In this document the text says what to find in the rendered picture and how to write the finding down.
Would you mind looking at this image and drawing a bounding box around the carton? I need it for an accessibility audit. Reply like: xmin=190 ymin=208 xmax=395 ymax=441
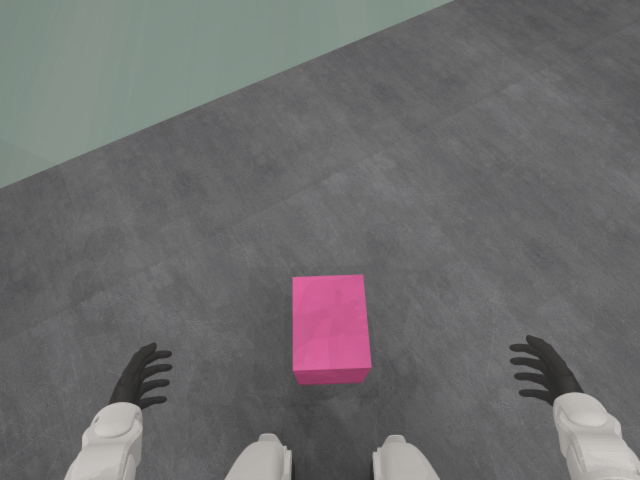
xmin=293 ymin=275 xmax=372 ymax=385

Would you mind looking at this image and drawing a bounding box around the robot right forearm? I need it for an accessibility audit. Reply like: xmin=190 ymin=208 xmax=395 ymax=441
xmin=553 ymin=392 xmax=640 ymax=480

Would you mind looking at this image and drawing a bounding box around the robot left shin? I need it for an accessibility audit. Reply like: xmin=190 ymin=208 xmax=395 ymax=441
xmin=258 ymin=434 xmax=281 ymax=444

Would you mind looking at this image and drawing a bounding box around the robot right thigh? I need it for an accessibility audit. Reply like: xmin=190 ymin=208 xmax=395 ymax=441
xmin=373 ymin=442 xmax=440 ymax=480

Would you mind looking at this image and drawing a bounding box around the robot left forearm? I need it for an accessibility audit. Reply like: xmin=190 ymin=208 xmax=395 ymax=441
xmin=64 ymin=402 xmax=143 ymax=480

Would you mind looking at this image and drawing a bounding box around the right robot hand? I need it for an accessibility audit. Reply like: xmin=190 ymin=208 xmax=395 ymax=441
xmin=509 ymin=335 xmax=585 ymax=407

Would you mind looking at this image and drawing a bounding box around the left robot hand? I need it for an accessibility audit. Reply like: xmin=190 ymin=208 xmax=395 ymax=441
xmin=108 ymin=342 xmax=172 ymax=411

